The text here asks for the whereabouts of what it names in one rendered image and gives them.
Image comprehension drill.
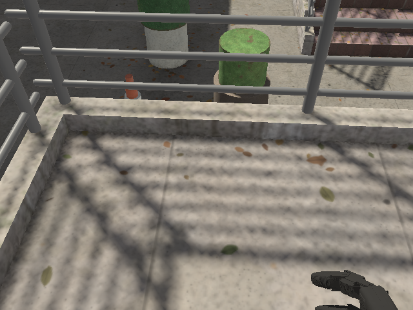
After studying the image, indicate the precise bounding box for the robot right hand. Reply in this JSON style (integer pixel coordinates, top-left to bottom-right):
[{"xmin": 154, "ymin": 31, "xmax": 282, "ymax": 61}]
[{"xmin": 311, "ymin": 270, "xmax": 398, "ymax": 310}]

